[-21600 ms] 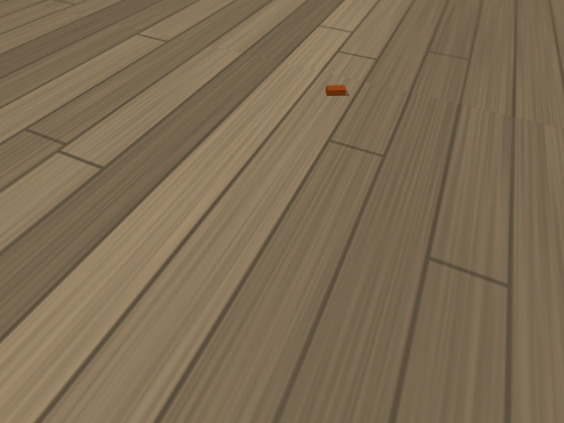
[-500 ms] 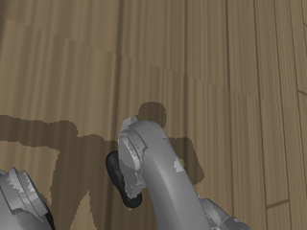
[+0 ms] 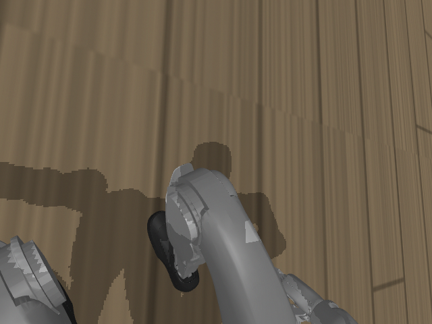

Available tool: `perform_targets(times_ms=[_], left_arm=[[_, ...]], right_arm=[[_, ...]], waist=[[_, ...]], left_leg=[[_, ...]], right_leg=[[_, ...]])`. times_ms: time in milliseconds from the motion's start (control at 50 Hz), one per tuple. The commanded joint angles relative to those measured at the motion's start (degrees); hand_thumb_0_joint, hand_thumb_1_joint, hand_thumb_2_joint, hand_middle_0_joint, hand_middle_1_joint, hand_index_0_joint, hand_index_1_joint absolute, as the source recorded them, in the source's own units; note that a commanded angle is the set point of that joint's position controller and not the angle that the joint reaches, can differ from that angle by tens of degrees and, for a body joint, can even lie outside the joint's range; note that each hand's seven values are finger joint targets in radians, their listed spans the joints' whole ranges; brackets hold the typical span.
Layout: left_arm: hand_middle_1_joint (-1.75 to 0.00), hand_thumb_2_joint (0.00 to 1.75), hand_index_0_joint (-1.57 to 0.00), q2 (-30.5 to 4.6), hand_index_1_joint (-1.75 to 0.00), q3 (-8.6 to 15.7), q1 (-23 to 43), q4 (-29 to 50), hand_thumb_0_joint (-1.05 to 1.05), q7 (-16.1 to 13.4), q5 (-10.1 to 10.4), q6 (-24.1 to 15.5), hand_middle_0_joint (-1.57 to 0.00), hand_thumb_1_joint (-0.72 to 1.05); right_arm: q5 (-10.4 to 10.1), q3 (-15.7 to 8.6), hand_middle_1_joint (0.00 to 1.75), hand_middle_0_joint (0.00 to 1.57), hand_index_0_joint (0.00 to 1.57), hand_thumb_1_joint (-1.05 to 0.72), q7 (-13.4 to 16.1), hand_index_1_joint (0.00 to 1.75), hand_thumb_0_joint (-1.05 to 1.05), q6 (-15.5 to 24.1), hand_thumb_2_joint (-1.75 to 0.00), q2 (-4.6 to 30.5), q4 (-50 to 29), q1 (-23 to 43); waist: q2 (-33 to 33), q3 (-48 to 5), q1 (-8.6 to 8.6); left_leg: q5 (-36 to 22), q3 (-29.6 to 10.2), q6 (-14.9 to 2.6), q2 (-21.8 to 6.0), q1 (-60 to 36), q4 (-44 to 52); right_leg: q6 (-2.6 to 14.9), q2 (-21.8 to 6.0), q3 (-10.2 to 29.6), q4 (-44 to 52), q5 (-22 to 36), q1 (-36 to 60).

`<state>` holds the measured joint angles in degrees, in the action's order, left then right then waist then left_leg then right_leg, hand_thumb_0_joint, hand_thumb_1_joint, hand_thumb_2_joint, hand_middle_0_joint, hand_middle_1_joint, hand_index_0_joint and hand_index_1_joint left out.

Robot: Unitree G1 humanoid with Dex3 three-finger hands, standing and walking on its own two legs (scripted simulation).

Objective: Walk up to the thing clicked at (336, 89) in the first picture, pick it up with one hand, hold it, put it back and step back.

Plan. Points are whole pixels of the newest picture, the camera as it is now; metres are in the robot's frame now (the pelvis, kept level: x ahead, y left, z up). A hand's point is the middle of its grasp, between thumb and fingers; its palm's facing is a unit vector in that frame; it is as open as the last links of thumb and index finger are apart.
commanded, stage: close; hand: left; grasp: from above
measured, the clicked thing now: out of the picture +0.46 +0.36 -0.28
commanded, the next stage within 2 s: settle in 0.40 s
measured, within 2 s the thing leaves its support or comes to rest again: leaves its support in 0.76 s
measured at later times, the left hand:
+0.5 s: hand out of the picture +0.45 +0.34 -0.26, palm faces -0.43 -0.16 -0.89, open 9.2 cm
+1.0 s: hand out of the picture +0.46 +0.37 -0.20, palm faces -0.38 -0.12 -0.92, open 9.1 cm
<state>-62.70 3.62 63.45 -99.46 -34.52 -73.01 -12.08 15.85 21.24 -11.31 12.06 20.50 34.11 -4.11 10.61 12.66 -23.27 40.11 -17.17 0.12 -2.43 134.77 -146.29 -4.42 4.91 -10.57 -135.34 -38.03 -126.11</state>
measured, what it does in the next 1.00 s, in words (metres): stands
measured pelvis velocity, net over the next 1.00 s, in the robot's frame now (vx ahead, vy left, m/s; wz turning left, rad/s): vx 0.01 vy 0.00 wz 0.03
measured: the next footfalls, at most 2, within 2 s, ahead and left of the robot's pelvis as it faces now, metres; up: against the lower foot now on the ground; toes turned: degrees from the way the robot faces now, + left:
none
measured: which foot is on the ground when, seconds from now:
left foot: down 0.00-1.00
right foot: down 0.00-1.00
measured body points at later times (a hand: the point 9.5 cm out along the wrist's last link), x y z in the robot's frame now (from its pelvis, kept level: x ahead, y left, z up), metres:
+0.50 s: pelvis +0.00 +0.00 +0.00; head +0.28 +0.14 +0.32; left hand +0.47 +0.35 -0.21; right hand +0.07 -0.25 -0.05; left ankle +0.07 +0.13 -0.27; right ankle +0.12 -0.12 -0.27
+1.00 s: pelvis +0.01 +0.00 +0.00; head +0.26 +0.14 +0.35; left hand +0.47 +0.37 -0.15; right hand +0.09 -0.25 -0.06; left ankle +0.07 +0.13 -0.27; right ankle +0.12 -0.12 -0.27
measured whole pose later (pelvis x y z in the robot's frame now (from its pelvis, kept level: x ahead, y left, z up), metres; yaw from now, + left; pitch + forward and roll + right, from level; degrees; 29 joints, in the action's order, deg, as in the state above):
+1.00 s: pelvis +0.01 +0.00 +0.00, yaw +2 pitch +29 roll -15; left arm -55.4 4.2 57.6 -83.8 -25.0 -69.8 -8.6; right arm 12.5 15.2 -12.8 9.1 19.4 35.6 -6.9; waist 5.4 5.7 -18.8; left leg 40.1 -15.4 0.5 -1.8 135.9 -144.6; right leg -3.4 3.6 -9.4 -135.3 -39.3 -127.5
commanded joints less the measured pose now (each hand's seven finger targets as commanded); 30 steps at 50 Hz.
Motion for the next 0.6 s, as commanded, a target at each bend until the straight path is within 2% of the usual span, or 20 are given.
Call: perform_targets(times_ms=[0,20,40,80,120,160,180,200,240,260,300,340,360,380,420,440,460,480,500,580], left_arm=[[-0.62,0.44,-0.67,-13.9,-0.57,1.8,13.8,7.5,0.00,-1.2,1.4,0.3,-0.63,0.28],[-0.60,0.42,-0.68,-12.7,-0.55,0.8,12.6,5.8,0.00,-0.9,1.6,0.3,-0.63,0.29],[-0.61,0.43,-0.68,-14.0,-0.57,1.9,13.4,7.2,0.00,-1.0,2.0,0.1,-0.64,0.30],[-0.60,0.44,-0.71,-12.6,-0.55,0.6,13.0,6.9,0.00,-0.3,1.9,0.2,-0.67,0.33],[-0.60,0.45,-0.76,-13.9,-0.56,1.7,13.1,8.0,0.00,-0.5,1.8,-0.1,-0.72,0.40],[-0.59,0.46,-0.79,-13.2,-0.55,1.0,13.4,9.1,0.00,-0.1,1.6,-0.3,-0.75,0.42],[-0.59,0.45,-0.78,-14.0,-0.55,2.1,11.3,6.3,0.00,-0.1,1.7,0.0,-0.74,0.42],[-0.60,0.46,-0.78,-12.7,-0.56,0.9,11.6,7.0,0.00,0.2,1.5,-0.1,-0.74,0.43],[-0.59,0.46,-0.81,-13.3,-0.55,2.2,12.1,7.0,0.00,0.1,1.7,-0.4,-0.77,0.47],[-0.58,0.46,-0.83,-11.4,-0.54,0.3,12.3,7.3,0.00,0.5,1.6,-0.6,-0.79,0.48],[-0.57,0.48,-0.86,-13.0,-0.53,1.4,10.6,5.6,0.00,0.3,1.5,-0.6,-0.83,0.52],[-0.58,0.46,-0.90,-12.7,-0.53,0.5,14.0,9.3,0.00,0.3,1.9,-1.4,-0.86,0.57],[-0.57,0.47,-0.91,-13.5,-0.53,2.3,9.4,4.1,0.00,0.2,1.9,-0.9,-0.87,0.59],[-0.57,0.48,-0.92,-13.1,-0.53,1.2,10.9,6.7,0.00,0.4,1.5,-1.1,-0.89,0.60],[-0.57,0.49,-0.94,-13.2,-0.53,1.7,10.7,5.5,0.00,0.4,1.5,-1.1,-0.90,0.63],[-0.56,0.47,-0.95,-12.5,-0.52,0.9,11.0,5.9,0.00,0.6,1.5,-1.2,-0.92,0.64],[-0.57,0.48,-0.95,-13.6,-0.53,1.9,11.8,6.4,0.00,0.3,1.7,-1.4,-0.92,0.65],[-0.56,0.50,-0.97,-12.8,-0.53,1.0,11.5,5.4,0.00,0.2,1.6,-1.4,-0.93,0.65],[-0.58,0.47,-0.97,-12.8,-0.54,1.0,11.2,5.2,0.00,0.3,1.5,-1.4,-0.93,0.59],[-0.55,0.47,-1.00,-14.0,-0.51,1.3,13.7,9.6,0.00,0.6,1.6,-0.8,-0.95,0.62]], right_arm=[[-0.8,-5.7,0.30,0.20,0.20,-0.89,0.1,0.30,0.00,0.1,-0.90,19.7,1.5,-10.7],[-0.8,-5.8,0.30,0.20,0.20,-0.89,0.1,0.30,0.00,0.1,-0.90,19.5,1.0,-10.0],[-1.1,-5.6,0.30,0.20,0.20,-0.89,0.2,0.30,0.00,0.1,-0.90,19.6,1.2,-10.0],[-1.3,-6.0,0.30,0.20,0.20,-0.89,0.1,0.30,0.00,0.1,-0.90,19.6,0.7,-9.9],[-1.0,-6.0,0.30,0.20,0.20,-0.89,0.3,0.30,0.00,-0.1,-0.90,19.5,1.0,-10.3],[-1.0,-5.8,0.30,0.20,0.20,-0.89,0.1,0.30,0.00,-0.2,-0.90,19.2,1.1,-10.4],[-1.2,-5.8,0.30,0.20,0.20,-0.89,0.1,0.30,0.00,-0.4,-0.90,19.3,1.4,-10.3],[-1.1,-6.0,0.30,0.20,0.20,-0.89,0.1,0.30,0.00,-0.4,-0.90,19.4,1.2,-10.4],[-1.2,-5.7,0.30,0.20,0.20,-0.89,0.1,0.30,0.00,-0.6,-0.90,19.0,1.5,-10.6],[-1.0,-6.2,0.30,0.20,0.20,-0.89,0.0,0.30,0.00,-0.6,-0.90,19.3,1.2,-10.8],[-1.1,-6.0,0.30,0.20,0.20,-0.89,0.2,0.30,0.00,-0.8,-0.90,19.5,1.2,-10.8],[-1.0,-5.8,0.30,0.20,0.20,-0.89,0.3,0.30,0.00,-0.8,-0.90,19.2,0.8,-10.2],[-0.6,-5.8,0.30,0.20,0.20,-0.89,0.4,0.30,0.00,-1.1,-0.90,19.2,1.1,-10.4],[-0.8,-5.8,0.30,0.20,0.20,-0.89,0.2,0.30,0.00,-0.9,-0.90,19.4,1.2,-10.6],[-0.6,-5.2,0.30,0.20,0.20,-0.89,0.3,0.30,0.00,-1.2,-0.90,18.9,1.3,-10.6],[-0.8,-5.6,0.30,0.20,0.20,-0.89,0.3,0.30,0.00,-1.0,-0.90,19.2,0.9,-10.5],[-0.7,-5.2,0.30,0.20,0.20,-0.89,0.3,0.30,0.00,-1.2,-0.90,19.2,1.0,-10.7],[-0.5,-5.7,0.30,0.20,0.20,-0.89,0.5,0.30,0.00,-1.5,-0.90,19.5,1.0,-10.3],[-0.7,-5.8,0.30,0.20,0.20,-0.91,0.5,0.30,0.00,-1.3,-0.90,19.4,0.8,-10.3],[-0.8,-5.9,0.30,0.20,0.20,-0.91,0.6,0.30,0.00,-1.2,-0.90,19.1,0.9,-10.7]], waist=[[-35.5,-37.7,-2.60],[-33.9,-36.2,-3.06],[-33.6,-37.3,-2.40],[-32.9,-35.4,-2.77],[-33.9,-37.2,-2.06],[-36.0,-37.6,-1.92],[-34.3,-37.5,-1.82],[-33.9,-36.6,-2.38],[-34.6,-37.7,-2.08],[-34.6,-36.5,-2.81],[-32.1,-36.0,-2.42],[-34.1,-36.4,-2.06],[-32.3,-36.3,-1.89],[-33.1,-35.1,-2.03],[-33.2,-36.3,-2.34],[-32.6,-35.8,-2.69],[-33.3,-36.8,-2.68],[-32.8,-36.2,-2.81],[-32.3,-35.3,-2.90],[-35.9,-39.0,-1.68]], left_leg=[[-13.2,5.3,0.36,-2.5,-30.8,15.5],[-12.2,5.5,0.19,-2.5,-29.5,15.3],[-12.0,5.5,0.10,-2.4,-29.3,15.3],[-10.7,6.2,-0.20,-2.3,-27.7,14.9],[-11.8,6.3,-0.10,-2.2,-28.8,15.0],[-13.8,6.3,0.23,-2.3,-30.2,15.4],[-13.8,5.9,0.17,-2.3,-29.8,15.1],[-13.7,6.1,0.15,-2.3,-29.1,15.2],[-14.3,5.5,0.42,-2.4,-30.4,15.3],[-14.2,6.0,0.18,-2.3,-29.8,15.0],[-13.0,6.3,-0.15,-2.3,-28.3,14.7],[-12.7,6.8,-0.20,-2.0,-27.9,14.5],[-11.6,6.6,-0.25,-2.1,-27.8,15.1],[-12.1,6.5,-0.17,-2.1,-27.6,14.8],[-12.5,6.1,-0.01,-2.2,-28.5,15.2],[-12.5,5.9,-0.10,-2.2,-28.9,14.8],[-12.6,5.4,0.04,-2.3,-29.3,15.5],[-11.2,5.6,0.01,-2.3,-29.0,15.8],[-10.6,5.7,-0.06,-2.2,-28.1,15.7],[-13.1,6.4,0.10,-2.1,-30.6,15.3]], right_leg=[[5.04,1.7,-6.9,10.1,15.7,18.9],[5.08,1.8,-6.5,10.4,15.2,19.3],[4.94,1.8,-6.7,10.7,15.1,19.5],[4.96,2.0,-6.2,11.3,14.2,18.9],[4.99,2.0,-6.3,11.3,15.0,19.8],[5.20,2.0,-6.3,10.8,16.2,20.1],[5.10,1.9,-6.5,10.5,16.2,19.7],[5.12,2.1,-6.4,10.6,16.1,19.7],[5.31,1.7,-6.8,10.2,16.2,19.1],[5.13,2.0,-6.5,10.6,16.4,19.3],[4.87,2.2,-6.4,11.3,16.0,20.1],[5.08,2.0,-6.1,11.4,15.7,19.8],[5.00,2.2,-6.3,11.8,14.7,20.9],[5.02,1.9,-6.3,11.1,14.8,19.4],[5.05,2.0,-6.7,10.9,15.1,19.8],[4.96,1.8,-6.6,10.6,15.0,19.1],[5.04,1.8,-7.0,10.7,15.0,19.6],[5.14,2.0,-6.8,11.0,14.1,19.5],[5.08,1.9,-6.7,11.0,13.8,19.3],[5.22,1.9,-6.0,11.1,15.8,20.7]])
